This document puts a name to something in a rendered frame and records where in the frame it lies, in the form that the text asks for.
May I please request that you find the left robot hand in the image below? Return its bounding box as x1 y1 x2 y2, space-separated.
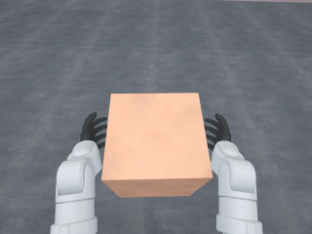
80 112 107 150

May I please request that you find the robot left forearm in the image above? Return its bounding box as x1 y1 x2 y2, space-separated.
50 140 102 234

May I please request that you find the right robot hand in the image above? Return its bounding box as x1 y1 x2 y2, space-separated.
204 114 231 151

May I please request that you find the carton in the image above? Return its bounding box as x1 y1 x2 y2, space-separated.
101 93 213 198

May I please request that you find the robot right forearm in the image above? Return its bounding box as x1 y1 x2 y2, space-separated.
211 140 263 234

